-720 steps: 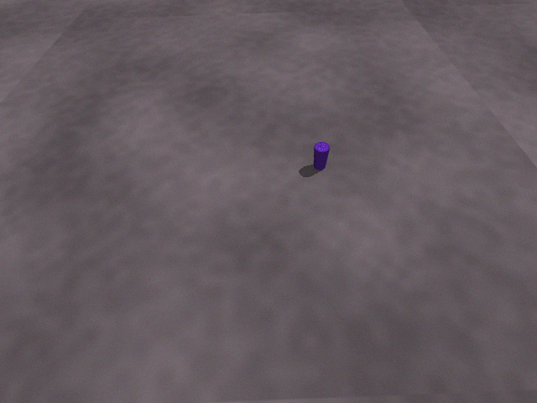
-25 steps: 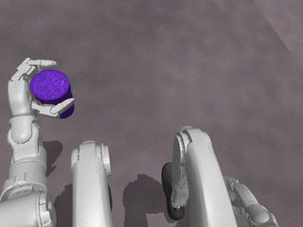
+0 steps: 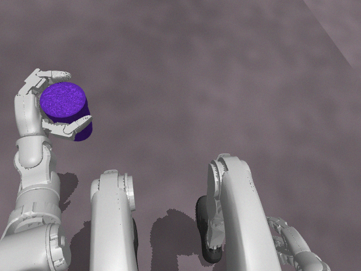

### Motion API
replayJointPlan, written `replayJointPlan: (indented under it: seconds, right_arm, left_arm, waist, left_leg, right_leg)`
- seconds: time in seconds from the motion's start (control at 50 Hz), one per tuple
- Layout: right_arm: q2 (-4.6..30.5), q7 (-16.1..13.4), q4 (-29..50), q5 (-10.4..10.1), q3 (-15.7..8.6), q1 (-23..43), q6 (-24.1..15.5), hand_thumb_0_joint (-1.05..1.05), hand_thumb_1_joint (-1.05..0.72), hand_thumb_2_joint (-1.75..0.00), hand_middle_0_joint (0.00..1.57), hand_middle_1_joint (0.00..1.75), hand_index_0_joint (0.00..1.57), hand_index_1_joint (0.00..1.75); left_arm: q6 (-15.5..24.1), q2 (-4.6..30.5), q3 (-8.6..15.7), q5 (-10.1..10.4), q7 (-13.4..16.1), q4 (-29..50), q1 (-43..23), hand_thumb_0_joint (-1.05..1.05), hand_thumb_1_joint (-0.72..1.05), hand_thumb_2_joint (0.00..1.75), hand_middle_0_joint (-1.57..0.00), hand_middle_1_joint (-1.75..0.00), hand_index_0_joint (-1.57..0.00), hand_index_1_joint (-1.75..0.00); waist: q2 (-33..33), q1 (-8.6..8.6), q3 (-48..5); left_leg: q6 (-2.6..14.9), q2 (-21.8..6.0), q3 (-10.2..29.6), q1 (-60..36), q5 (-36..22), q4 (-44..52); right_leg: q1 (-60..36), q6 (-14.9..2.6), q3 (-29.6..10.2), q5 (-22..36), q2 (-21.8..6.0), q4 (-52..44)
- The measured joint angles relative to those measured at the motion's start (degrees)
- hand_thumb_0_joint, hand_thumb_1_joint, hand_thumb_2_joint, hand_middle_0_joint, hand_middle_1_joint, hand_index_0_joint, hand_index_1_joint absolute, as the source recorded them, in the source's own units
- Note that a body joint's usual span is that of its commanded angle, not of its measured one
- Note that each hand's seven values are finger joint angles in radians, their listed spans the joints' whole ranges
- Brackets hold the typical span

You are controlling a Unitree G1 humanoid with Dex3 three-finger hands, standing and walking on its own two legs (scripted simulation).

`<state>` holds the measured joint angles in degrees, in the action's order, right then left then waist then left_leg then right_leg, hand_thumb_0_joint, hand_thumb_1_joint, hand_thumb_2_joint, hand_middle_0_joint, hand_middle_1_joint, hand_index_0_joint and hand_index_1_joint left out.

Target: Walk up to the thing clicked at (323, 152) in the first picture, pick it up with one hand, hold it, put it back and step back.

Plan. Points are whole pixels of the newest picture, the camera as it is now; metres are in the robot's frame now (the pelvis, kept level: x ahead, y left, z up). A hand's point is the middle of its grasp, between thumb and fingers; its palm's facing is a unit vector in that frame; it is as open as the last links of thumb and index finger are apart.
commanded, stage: settle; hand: left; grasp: from the side
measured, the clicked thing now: (72, 116) +0.45 +0.21 -0.09
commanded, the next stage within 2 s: lift in 0.16 s
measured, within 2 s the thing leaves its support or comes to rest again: neither
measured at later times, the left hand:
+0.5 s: hand (63, 102) +0.46 +0.20 -0.02, palm faces +0.08 -0.99 -0.06, open 10.8 cm
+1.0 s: hand (36, 87) +0.42 +0.20 +0.10, palm faces +0.09 -0.99 -0.07, open 10.8 cm
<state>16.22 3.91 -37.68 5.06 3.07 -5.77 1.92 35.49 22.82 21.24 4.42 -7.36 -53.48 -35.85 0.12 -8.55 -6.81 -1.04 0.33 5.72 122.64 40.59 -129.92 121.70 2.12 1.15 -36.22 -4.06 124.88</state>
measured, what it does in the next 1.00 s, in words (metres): rises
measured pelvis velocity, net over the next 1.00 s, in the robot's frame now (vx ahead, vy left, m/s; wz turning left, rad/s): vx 0.02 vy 0.00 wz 0.03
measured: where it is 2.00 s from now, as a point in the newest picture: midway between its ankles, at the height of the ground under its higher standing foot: (170, 251)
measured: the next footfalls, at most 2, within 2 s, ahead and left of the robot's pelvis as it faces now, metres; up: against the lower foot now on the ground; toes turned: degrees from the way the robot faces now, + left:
none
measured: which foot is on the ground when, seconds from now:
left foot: down 0.00-1.00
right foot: down 0.00-1.00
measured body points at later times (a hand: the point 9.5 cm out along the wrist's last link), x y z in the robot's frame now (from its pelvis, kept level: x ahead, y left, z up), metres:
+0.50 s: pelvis +0.00 +0.00 +0.01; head +0.20 +0.04 +0.41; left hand +0.44 +0.26 -0.01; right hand +0.11 -0.27 -0.11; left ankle +0.08 +0.12 -0.34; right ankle +0.11 -0.14 -0.34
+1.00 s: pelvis +0.02 +0.00 +0.11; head +0.20 +0.02 +0.52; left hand +0.41 +0.25 +0.11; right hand +0.18 -0.26 -0.01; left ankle +0.08 +0.12 -0.34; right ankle +0.11 -0.14 -0.34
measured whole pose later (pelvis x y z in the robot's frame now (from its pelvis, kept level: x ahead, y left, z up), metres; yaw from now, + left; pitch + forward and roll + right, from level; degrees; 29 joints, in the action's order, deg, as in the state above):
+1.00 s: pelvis +0.02 +0.00 +0.11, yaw +1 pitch +33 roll -3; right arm 15.3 0.3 -33.6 -0.7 0.2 -7.1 -0.2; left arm 22.9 16.8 14.7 8.5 -6.4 -29.1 -21.1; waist 1.7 -4.5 -10.6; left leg -0.7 -0.8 3.6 103.3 39.6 -109.7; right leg 103.3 1.9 1.1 -35.7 -4.0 106.0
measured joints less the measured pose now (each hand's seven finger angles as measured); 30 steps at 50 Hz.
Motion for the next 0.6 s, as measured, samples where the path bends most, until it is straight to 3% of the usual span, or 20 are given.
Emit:
replayJointPlan:
  seconds: [0.38,0.6]
  right_arm:
    - [0.1,-0.2,-0.8,-0.2,-0.6,-0.7,-0.2,0.0,-0.94,-0.91,0.21,0.3,0.2,0.3]
    - [0.0,-1.0,1.1,-2.2,-1.2,-1.7,-0.4,0.0,-0.95,-0.91,0.21,0.3,0.2,0.3]
  left_arm:
    - [-0.1,-0.5,0.5,0.1,-0.1,-2.0,-1.9,-0.03,-0.4,1.0,-0.75,-0.96,-0.66,-0.96]
    - [-3.4,-1.7,-1.0,1.8,-2.4,5.2,3.1,-0.03,-0.41,1.01,-0.74,-0.97,-0.65,-0.97]
  waist:
    - [0.4,0.08,-0.8]
    - [0.7,0.69,-1.8]
  left_leg:
    - [-0.04,-0.1,-0.5,-1.1,-0.1,1.4]
    - [0.15,-0.3,-1.0,-4.0,-0.1,4.8]
  right_leg:
    - [-0.7,-0.06,-0.4,0.0,0.0,-0.9]
    - [-3.5,-0.09,-0.5,-0.2,0.0,-4.1]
